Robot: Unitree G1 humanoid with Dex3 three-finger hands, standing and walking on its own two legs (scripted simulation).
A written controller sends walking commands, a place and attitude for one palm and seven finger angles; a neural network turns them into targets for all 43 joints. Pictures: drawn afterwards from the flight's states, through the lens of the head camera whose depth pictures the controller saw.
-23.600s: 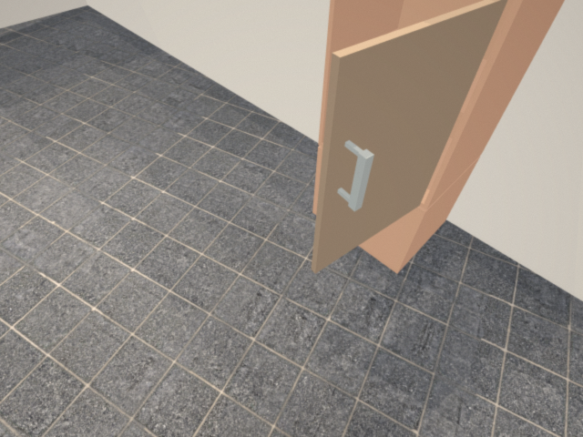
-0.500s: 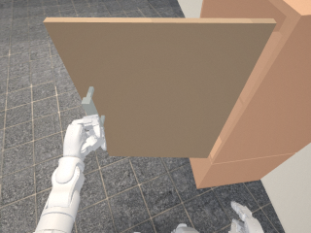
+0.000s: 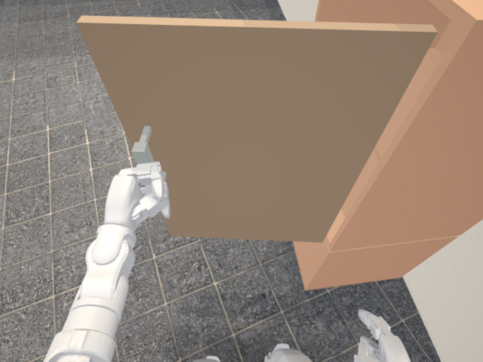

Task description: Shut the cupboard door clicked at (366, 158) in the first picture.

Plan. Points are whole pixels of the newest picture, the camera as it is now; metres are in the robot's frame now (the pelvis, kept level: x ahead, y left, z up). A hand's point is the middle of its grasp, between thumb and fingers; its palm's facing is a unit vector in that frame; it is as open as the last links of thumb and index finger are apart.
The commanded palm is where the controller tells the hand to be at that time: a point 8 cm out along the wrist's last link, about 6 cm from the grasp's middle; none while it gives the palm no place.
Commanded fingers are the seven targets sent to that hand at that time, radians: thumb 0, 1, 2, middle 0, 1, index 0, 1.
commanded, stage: push the door shut along its arc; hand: left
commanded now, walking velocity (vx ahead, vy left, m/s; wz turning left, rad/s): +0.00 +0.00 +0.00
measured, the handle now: (153, 165) +0.43 +0.17 +0.06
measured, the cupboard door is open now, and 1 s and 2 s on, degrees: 80 63 49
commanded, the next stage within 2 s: pull the fist back off the door in 1.64 s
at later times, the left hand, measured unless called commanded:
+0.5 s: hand (175, 166) +0.43 +0.13 +0.06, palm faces -0.19 -0.98 -0.03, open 3.2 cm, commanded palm +0.42 +0.18 +0.07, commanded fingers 0.00 0.90 0.90 -1.30 -1.50 -1.30 -1.50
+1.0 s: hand (203, 144) +0.48 +0.09 +0.07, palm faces -0.36 -0.93 -0.01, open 3.1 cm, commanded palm +0.48 +0.14 +0.07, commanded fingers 0.00 0.90 0.90 -1.30 -1.50 -1.30 -1.50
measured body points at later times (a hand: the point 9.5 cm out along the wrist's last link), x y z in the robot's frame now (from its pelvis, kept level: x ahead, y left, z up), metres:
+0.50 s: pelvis -0.01 +0.01 -0.01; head +0.08 +0.01 +0.43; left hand +0.43 +0.19 +0.07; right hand +0.07 -0.25 -0.12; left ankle -0.02 +0.07 -0.69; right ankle +0.04 -0.07 -0.69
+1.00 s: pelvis +0.00 +0.02 -0.01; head +0.11 +0.02 +0.42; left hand +0.49 +0.14 +0.07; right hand +0.02 -0.25 -0.13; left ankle -0.02 +0.07 -0.69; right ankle +0.04 -0.07 -0.69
